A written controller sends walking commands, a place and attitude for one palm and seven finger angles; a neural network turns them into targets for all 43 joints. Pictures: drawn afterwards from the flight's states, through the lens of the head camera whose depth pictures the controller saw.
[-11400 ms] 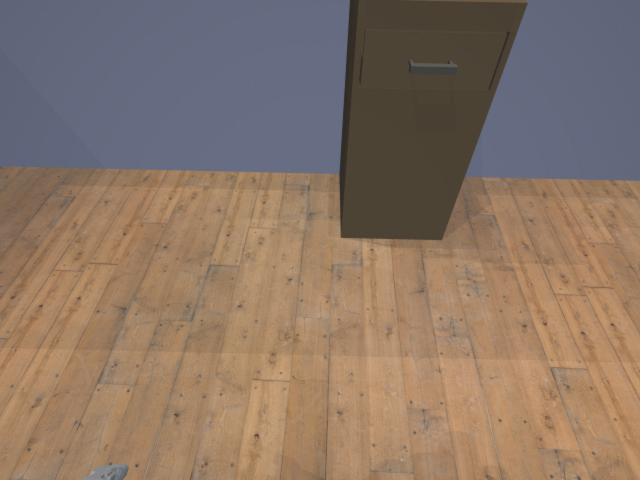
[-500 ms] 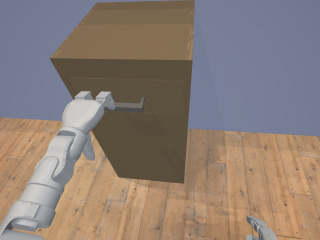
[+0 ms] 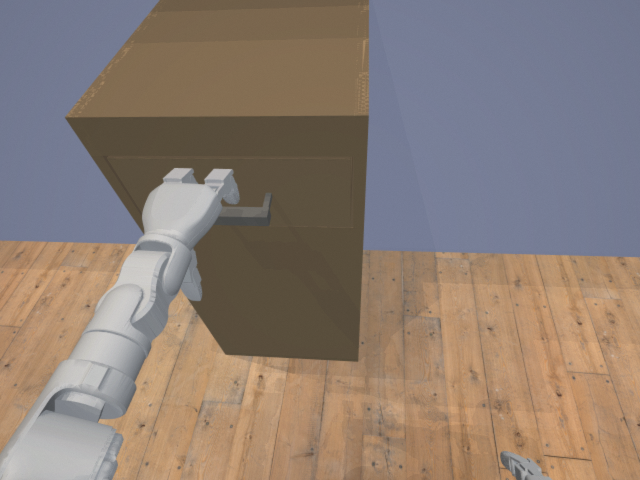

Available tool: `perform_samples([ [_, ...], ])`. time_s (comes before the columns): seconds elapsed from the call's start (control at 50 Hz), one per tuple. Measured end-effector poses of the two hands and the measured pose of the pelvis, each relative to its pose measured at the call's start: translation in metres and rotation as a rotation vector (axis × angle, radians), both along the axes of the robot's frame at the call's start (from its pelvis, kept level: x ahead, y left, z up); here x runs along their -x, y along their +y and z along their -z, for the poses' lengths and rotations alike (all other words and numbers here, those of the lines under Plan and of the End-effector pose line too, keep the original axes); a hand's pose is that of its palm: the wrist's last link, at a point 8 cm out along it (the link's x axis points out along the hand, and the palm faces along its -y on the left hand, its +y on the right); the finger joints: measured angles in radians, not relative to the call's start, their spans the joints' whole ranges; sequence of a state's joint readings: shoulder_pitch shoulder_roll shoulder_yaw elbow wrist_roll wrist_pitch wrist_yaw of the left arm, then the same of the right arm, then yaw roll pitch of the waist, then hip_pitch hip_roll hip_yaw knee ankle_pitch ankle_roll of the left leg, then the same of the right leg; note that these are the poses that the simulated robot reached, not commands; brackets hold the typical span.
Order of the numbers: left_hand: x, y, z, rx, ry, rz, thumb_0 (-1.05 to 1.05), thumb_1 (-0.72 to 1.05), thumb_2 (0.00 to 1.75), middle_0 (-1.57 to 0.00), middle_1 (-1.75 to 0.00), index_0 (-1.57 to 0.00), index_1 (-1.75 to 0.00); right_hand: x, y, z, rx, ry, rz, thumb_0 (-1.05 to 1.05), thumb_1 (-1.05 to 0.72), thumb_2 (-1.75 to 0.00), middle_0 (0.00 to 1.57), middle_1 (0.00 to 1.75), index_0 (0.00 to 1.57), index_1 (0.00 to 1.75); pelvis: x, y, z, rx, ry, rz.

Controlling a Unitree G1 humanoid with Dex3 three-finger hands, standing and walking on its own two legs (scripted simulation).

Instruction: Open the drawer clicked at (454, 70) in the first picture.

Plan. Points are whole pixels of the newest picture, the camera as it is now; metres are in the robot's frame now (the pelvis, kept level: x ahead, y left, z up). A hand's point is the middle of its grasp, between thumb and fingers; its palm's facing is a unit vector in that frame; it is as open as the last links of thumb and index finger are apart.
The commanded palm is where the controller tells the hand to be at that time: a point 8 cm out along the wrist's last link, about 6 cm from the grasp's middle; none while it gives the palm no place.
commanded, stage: move the hooked fingers above the handle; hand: left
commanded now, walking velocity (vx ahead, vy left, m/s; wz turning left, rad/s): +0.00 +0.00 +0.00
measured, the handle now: (233, 206) +0.52 +0.20 +0.00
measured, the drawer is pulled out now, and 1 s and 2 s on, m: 0.00 0.00 0.00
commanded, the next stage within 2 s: lower the fingers behind the handle in 1.28 s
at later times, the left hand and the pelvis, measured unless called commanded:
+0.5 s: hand (216, 212) +0.45 +0.19 +0.06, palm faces -0.01 +0.00 -1.00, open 13.8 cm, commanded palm +0.44 +0.20 +0.11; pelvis +0.00 +0.00 -0.01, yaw +0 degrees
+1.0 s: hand (213, 211) +0.46 +0.20 +0.06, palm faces +0.00 +0.00 -1.00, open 13.8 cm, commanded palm +0.44 +0.21 +0.11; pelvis +0.00 +0.00 -0.01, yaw +0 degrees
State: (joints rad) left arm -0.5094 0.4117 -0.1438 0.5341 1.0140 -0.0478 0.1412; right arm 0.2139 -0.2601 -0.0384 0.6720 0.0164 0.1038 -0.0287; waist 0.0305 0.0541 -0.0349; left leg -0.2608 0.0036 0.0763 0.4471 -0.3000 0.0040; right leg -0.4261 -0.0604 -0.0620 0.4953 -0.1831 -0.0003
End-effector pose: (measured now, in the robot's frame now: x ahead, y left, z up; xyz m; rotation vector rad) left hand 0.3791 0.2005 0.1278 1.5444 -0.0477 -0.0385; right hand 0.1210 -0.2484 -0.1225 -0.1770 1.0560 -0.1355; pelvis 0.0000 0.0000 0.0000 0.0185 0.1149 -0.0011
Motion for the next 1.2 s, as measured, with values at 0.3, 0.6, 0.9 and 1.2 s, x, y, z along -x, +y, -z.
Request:
perform_samples([
  [0.3, -0.029, 0.003, 0.010, -0.022, 0.042, -0.036, 0.00, -0.49, 0.30, -0.32, -1.20, -0.31, -1.20, 0.020, -0.011, 0.006, 0.018, 0.059, 0.039, 0.01, -0.91, -0.90, 0.20, 0.30, 0.20, 0.29, -0.002, -0.004, 0.003, 0.000, 0.036, 0.000],
  [0.6, -0.069, -0.011, 0.017, -0.026, 0.022, -0.037, 0.00, -0.49, 0.30, -0.32, -1.20, -0.31, -1.20, 0.077, -0.023, 0.014, 0.047, 0.182, 0.119, 0.01, -0.91, -0.90, 0.20, 0.30, 0.20, 0.29, 0.002, -0.003, 0.009, -0.001, 0.097, 0.008],
  [0.9, -0.061, 0.000, 0.024, -0.028, 0.030, -0.037, 0.00, -0.48, 0.30, -0.32, -1.21, -0.32, -1.21, 0.093, -0.020, 0.013, 0.046, 0.212, 0.147, 0.01, -0.91, -0.90, 0.20, 0.30, 0.20, 0.29, 0.002, -0.001, 0.008, 0.000, 0.100, 0.019],
  [1.2, -0.064, -0.005, 0.014, -0.022, 0.029, -0.047, 0.00, -0.49, 0.30, -0.32, -1.20, -0.31, -1.20, 0.053, -0.015, 0.010, 0.041, 0.112, 0.098, 0.01, -0.91, -0.90, 0.20, 0.30, 0.20, 0.29, 0.001, 0.001, 0.008, 0.002, 0.089, 0.008],
])
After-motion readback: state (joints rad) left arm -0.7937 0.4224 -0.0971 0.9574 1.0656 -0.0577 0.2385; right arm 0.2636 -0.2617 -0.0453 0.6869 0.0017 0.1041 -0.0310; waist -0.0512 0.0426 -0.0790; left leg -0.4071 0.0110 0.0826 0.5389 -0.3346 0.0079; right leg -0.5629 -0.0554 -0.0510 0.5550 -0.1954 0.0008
